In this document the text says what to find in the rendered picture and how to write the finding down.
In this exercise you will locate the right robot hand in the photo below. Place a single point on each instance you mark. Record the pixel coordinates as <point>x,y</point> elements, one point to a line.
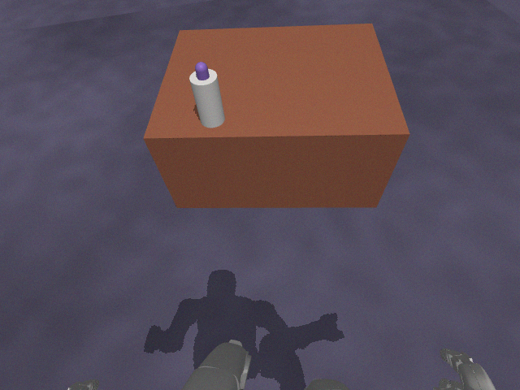
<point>472,375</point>

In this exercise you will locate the bottle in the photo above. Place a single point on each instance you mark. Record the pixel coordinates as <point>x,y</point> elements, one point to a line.
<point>206,92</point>

